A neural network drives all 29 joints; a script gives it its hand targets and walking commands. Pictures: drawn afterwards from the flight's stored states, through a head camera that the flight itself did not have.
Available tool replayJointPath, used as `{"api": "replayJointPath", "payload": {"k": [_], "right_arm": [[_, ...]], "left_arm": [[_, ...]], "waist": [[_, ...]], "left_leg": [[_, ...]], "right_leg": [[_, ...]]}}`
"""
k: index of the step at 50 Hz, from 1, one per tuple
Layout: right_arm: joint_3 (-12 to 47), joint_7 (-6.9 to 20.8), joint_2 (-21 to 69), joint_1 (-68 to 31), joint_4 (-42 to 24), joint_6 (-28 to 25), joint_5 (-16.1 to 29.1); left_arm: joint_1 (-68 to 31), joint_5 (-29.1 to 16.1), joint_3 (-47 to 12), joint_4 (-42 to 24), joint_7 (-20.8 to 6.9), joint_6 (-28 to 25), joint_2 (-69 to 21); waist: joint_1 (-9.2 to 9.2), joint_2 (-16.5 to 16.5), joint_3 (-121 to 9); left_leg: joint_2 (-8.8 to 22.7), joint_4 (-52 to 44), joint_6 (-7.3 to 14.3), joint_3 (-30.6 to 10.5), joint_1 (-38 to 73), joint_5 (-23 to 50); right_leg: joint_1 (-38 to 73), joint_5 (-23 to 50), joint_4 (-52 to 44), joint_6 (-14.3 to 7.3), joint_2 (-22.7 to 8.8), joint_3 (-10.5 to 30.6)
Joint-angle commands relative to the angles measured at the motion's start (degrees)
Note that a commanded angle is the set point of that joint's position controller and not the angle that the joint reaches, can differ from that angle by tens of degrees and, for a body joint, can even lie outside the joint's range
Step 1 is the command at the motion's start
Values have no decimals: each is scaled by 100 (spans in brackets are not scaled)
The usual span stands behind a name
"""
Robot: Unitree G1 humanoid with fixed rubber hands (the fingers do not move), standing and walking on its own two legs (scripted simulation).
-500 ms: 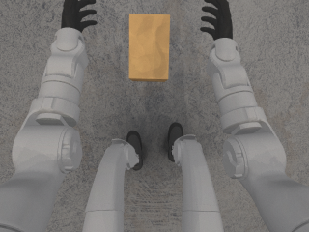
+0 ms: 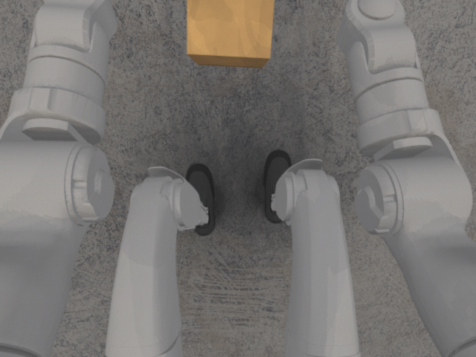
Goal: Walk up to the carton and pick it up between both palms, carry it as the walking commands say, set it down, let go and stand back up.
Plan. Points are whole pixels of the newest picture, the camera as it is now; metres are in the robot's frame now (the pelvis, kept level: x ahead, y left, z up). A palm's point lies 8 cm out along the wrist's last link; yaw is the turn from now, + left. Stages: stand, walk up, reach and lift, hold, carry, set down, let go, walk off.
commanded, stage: reach and lift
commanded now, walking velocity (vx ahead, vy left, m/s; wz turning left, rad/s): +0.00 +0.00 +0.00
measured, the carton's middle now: out of the picture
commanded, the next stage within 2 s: none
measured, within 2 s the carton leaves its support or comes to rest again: neither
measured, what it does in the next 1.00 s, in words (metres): lowers itself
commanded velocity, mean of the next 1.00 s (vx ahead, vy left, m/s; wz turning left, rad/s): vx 0.00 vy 0.00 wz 0.00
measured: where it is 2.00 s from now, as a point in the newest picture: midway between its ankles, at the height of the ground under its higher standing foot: (239, 206)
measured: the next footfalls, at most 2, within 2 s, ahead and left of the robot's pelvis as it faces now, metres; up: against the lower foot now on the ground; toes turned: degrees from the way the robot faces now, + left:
none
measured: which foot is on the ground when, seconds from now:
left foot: down 0.00-1.00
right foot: down 0.00-1.00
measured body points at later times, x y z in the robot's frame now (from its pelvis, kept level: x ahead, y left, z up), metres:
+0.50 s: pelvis -0.01 +0.00 -0.13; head +0.36 -0.01 +0.11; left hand +0.58 +0.14 -0.28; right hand +0.55 -0.18 -0.29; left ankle +0.11 +0.09 -0.51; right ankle +0.13 -0.12 -0.51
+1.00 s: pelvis +0.00 +0.00 -0.18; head +0.39 +0.00 +0.03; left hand +0.59 +0.14 -0.38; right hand +0.57 -0.20 -0.37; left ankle +0.11 +0.09 -0.51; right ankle +0.13 -0.12 -0.51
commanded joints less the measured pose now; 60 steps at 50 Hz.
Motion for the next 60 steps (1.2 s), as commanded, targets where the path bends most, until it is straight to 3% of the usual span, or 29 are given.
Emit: {"api": "replayJointPath", "payload": {"k": [1,2,4,6,7,12,13,16,18,19,20,23,24,26,28,32,33,34,35,42,44,46,50,53,56,57,58,59,60], "right_arm": [[-287,-186,-846,-3235,-918,167,789],[-287,-224,-1099,-3202,-1153,146,851],[355,-252,-878,-3744,-1612,249,1451],[509,-339,-971,-4049,-2282,294,1745],[434,-364,-1199,-3825,-1323,343,1785],[499,-145,-943,-3675,-679,317,1547],[512,-71,-670,-3813,-141,328,1501],[35,100,-627,-3237,843,137,1119],[3,142,-871,-3137,512,-115,1094],[-188,165,-922,-3179,727,-161,1012],[-107,162,-868,-3144,788,-203,988],[-364,264,-1022,-2594,1137,-409,800],[-370,276,-1012,-2875,811,-459,964],[-229,276,-1189,-3251,257,-570,976],[-123,347,-1037,-2979,924,-557,1147],[-164,302,-1201,-2982,512,-662,1120],[-141,299,-1123,-2691,1092,-656,1274],[-97,319,-972,-2526,1478,-622,1267],[-115,385,-848,-2463,1406,-618,1314],[273,600,-528,-2544,1237,-773,1560],[368,592,-628,-2373,1489,-826,1647],[337,603,-559,-2168,1686,-757,1729],[36,591,-784,-2120,1645,-823,1573],[137,602,-410,-2197,1309,-862,1676],[289,694,-213,-2210,1684,-834,1710],[277,673,-190,-2319,1542,-847,1831],[74,657,-440,-2214,1645,-822,1558],[423,705,-189,-2326,1667,-834,1721],[335,730,-136,-2457,1404,-818,1722]], "left_arm": [[-3136,-601,-46,-949,41,161,1716],[-3122,-657,-161,-1146,108,155,1776],[-3487,-1051,-269,-1447,130,264,2023],[-3677,-1450,-704,-1858,187,386,1897],[-3678,-1352,-722,-1210,260,361,2081],[-3550,-1192,-769,-418,133,471,1664],[-3636,-1235,-859,28,63,435,1460],[-3249,-1005,-930,843,-108,269,988],[-3482,-739,-654,117,-84,27,1334],[-3401,-876,-916,270,-65,1,1334],[-3297,-878,-774,519,-79,-34,1372],[-3101,-911,-1038,517,-170,-159,1026],[-3266,-867,-1063,574,-162,-184,1108],[-3315,-887,-971,374,-138,-233,1203],[-3193,-932,-1121,972,-176,-226,1133],[-3358,-955,-969,65,-130,-377,1468],[-3250,-1118,-1277,269,-130,-363,1400],[-3152,-967,-1095,565,-149,-373,1354],[-3435,-1113,-1298,174,-180,-386,1202],[-2925,-899,-1028,355,-291,-489,1183],[-2671,-1037,-1046,596,-311,-489,1105],[-2782,-889,-997,283,-267,-507,1362],[-2669,-1021,-1245,379,-255,-457,918],[-2733,-972,-1246,-57,-259,-505,796],[-2644,-1063,-1485,419,-366,-466,441],[-2626,-830,-1256,263,-324,-482,691],[-2668,-910,-1281,244,-316,-459,756],[-2556,-889,-1203,387,-336,-463,643],[-2589,-1042,-1445,390,-425,-430,414]], "waist": [[132,-397,-9198],[177,-88,-9709],[359,-590,-10815],[253,-336,-11697],[341,-251,-10604],[255,-108,-9145],[231,-493,-8013],[4,-182,-6696],[101,79,-7578],[-111,-22,-7262],[41,-250,-6968],[-416,30,-6627],[-161,281,-6223],[-219,-23,-7095],[-175,129,-6265],[-52,63,-7384],[-306,148,-7113],[55,309,-6591],[-147,371,-6680],[236,60,-6050],[53,-127,-6400],[313,198,-6377],[-139,285,-6374],[97,421,-6415],[-96,340,-5790],[218,489,-5981],[-65,315,-5913],[146,149,-5820],[-90,305,-5845]], "left_leg": [[-784,-264,-278,-1346,2292,652],[-784,70,-329,-1215,2485,794],[-834,496,-305,-1052,2175,1010],[-858,687,-237,-1066,2412,1572],[-769,891,-238,-1048,1920,1232],[-619,1040,-204,-1187,1907,376],[-619,1023,-147,-1203,1077,-178],[-552,1009,-179,-1406,709,-305],[-517,1412,-331,-1198,1078,234],[-546,1560,-301,-1313,768,259],[-541,1540,-265,-1407,713,320],[-586,1765,-319,-1596,986,495],[-563,1746,-348,-1620,683,544],[-569,2051,-299,-1507,1103,918],[-565,2043,-267,-1597,898,725],[-528,2490,-334,-1439,942,1288],[-470,2463,-334,-1466,945,1240],[-525,2529,-338,-1337,664,1102],[-501,2407,-331,-1491,985,1091],[-445,2836,-346,-1444,130,1555],[-449,2982,-276,-1365,287,1486],[-473,2821,-329,-1406,681,1490],[-463,2933,-362,-1586,1137,1790],[-491,3019,-371,-1493,910,1804],[-548,2905,-383,-1447,721,1534],[-505,2895,-383,-1419,514,1412],[-524,2923,-393,-1530,603,1449],[-557,2830,-359,-1467,406,1299],[-501,2898,-371,-1408,278,1359]], "right_leg": [[4518,769,29,104,511,-480],[4365,886,302,82,497,-462],[5711,1516,654,45,482,-310],[6203,2290,967,84,541,-292],[5159,1753,1179,99,477,-279],[3545,281,1011,9,406,-305],[2803,-273,996,61,422,-412],[2059,-197,1226,26,396,-425],[2514,328,1439,18,434,-310],[2192,300,1684,70,483,-465],[2083,327,1773,119,442,-457],[1581,489,2007,59,473,-556],[1097,394,2017,46,464,-434],[1775,831,2120,163,501,-481],[1104,388,2284,172,485,-582],[1803,1152,2517,148,402,-398],[1653,1114,2647,192,379,-527],[1287,822,2556,204,398,-364],[1201,832,2603,128,385,-435],[1043,1305,2834,140,379,-262],[1362,1351,2869,193,389,-315],[933,1129,2889,85,411,-249],[574,1149,3009,154,376,-498],[493,1164,3002,168,408,-406],[398,940,2850,144,449,-462],[630,1052,2988,156,389,-403],[279,927,3044,116,454,-450],[702,982,2908,145,398,-384],[821,1096,2940,181,414,-407]]}}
